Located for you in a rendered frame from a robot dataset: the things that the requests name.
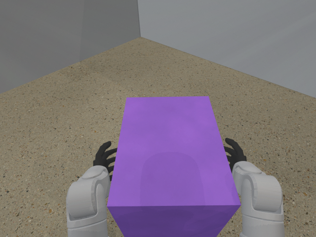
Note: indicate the left robot hand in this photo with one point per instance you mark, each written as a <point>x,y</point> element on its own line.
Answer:
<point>101,157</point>

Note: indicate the carton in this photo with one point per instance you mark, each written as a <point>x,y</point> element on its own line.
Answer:
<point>171,176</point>

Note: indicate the robot right forearm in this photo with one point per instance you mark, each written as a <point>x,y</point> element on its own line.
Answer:
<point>261,201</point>

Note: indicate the right robot hand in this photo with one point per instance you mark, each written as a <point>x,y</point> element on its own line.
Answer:
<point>236,153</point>

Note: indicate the robot left forearm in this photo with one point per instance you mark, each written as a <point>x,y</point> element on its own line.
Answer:
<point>86,204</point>

